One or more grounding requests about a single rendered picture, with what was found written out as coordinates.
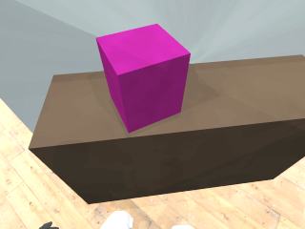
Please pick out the pedestal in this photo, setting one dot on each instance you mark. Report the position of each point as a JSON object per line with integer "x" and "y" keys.
{"x": 241, "y": 121}

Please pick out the carton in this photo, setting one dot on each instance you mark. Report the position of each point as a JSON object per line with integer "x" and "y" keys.
{"x": 146, "y": 71}

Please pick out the robot left thigh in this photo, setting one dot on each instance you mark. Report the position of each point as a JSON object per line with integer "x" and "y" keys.
{"x": 118, "y": 220}

